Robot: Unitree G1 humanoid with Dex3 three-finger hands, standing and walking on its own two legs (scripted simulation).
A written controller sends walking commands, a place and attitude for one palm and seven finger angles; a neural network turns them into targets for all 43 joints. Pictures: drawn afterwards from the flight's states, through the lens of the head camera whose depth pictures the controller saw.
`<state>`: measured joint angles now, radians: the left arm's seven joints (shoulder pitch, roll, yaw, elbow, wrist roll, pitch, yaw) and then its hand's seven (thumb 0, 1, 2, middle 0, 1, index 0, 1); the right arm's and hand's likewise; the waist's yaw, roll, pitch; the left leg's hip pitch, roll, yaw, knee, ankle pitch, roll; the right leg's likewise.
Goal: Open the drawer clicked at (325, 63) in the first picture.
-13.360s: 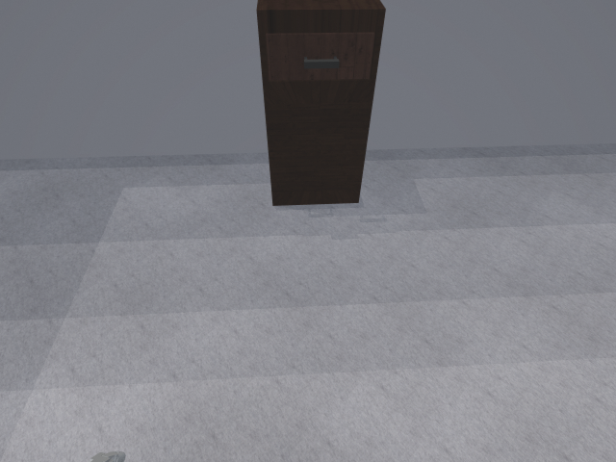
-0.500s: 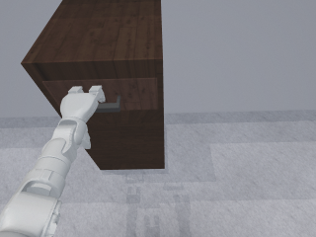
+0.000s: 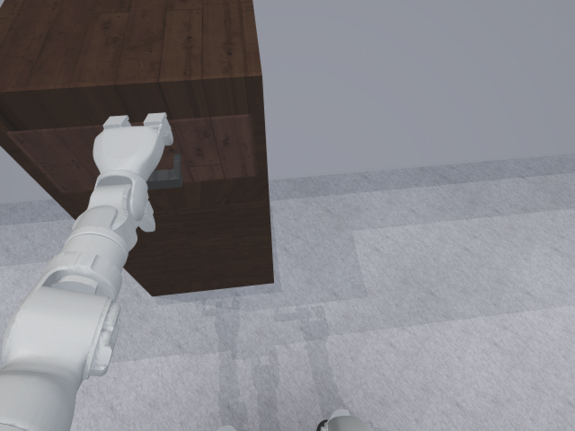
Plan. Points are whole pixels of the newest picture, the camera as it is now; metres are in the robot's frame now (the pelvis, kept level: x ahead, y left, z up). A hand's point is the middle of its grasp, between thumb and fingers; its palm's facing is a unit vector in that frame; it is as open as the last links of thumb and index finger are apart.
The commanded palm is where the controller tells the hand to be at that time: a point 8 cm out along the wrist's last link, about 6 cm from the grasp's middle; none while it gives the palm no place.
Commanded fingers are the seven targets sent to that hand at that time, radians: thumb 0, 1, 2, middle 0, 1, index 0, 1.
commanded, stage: move the hooked fingers above the handle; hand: left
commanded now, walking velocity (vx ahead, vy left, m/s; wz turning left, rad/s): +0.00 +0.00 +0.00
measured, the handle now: (146, 171) +0.55 +0.22 -0.03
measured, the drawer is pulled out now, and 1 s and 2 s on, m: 0.00 0.00 0.00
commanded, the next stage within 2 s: lower the fingers behind the handle in 0.68 s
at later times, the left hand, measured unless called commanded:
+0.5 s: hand (135, 174) +0.49 +0.20 +0.03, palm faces -0.03 -0.03 -1.00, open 13.8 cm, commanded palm +0.47 +0.20 +0.09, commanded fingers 0.00 -0.50 0.30 -0.30 -1.20 -0.30 -1.20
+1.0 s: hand (138, 184) +0.48 +0.20 +0.02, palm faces -0.07 -0.03 -1.00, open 13.8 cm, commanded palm +0.47 +0.21 +0.07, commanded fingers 0.00 -0.50 0.30 -0.30 -1.20 -0.30 -1.20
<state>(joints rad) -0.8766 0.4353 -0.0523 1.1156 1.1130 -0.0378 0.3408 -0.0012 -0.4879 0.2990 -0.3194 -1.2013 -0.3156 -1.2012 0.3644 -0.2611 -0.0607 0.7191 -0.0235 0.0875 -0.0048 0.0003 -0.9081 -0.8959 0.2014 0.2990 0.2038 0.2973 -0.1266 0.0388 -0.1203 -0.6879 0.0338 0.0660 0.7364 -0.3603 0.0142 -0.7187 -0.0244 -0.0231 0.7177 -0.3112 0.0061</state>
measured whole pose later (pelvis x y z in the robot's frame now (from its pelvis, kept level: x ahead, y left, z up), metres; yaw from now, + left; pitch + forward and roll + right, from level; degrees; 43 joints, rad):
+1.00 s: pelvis +0.01 +0.00 +0.00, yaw +0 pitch +18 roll -1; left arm -0.82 0.44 -0.05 1.10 1.10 -0.06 0.33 0.00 -0.49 0.30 -0.32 -1.20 -0.31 -1.20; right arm 0.35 -0.26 -0.06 0.71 -0.02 0.10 -0.01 0.00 -0.91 -0.90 0.20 0.30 0.20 0.30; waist -0.11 0.04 -0.13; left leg -0.69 0.04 0.05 0.74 -0.38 0.01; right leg -0.71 -0.02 -0.03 0.72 -0.33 0.00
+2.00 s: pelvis -0.01 +0.01 -0.04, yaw +0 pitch +26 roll -2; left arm -0.90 0.47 -0.03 1.18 1.13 -0.04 0.44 0.00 -0.49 0.30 -0.31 -1.20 -0.32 -1.20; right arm 0.34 -0.26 -0.05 0.74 -0.06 0.07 0.01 0.00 -0.91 -0.90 0.20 0.30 0.20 0.30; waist -0.16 0.05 -0.17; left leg -0.99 0.05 0.03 1.01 -0.46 0.02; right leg -1.00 -0.02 -0.04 0.95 -0.40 0.01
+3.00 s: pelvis +0.00 +0.01 -0.04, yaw +0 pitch +26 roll -2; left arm -0.85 0.46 -0.01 1.13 1.11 -0.05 0.41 0.00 0.48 0.72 -0.36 -1.31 -0.38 -1.31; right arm 0.34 -0.26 -0.05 0.73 -0.05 0.08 0.01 0.00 -0.91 -0.90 0.20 0.30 0.20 0.30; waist -0.15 0.05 -0.17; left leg -0.96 0.05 0.04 0.99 -0.47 0.02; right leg -0.97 -0.01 -0.03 0.93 -0.40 0.01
